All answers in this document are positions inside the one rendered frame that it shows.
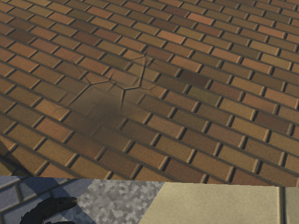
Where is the left robot hand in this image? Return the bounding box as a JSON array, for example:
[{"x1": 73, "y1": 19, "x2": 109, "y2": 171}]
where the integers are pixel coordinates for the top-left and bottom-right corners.
[{"x1": 20, "y1": 196, "x2": 78, "y2": 224}]

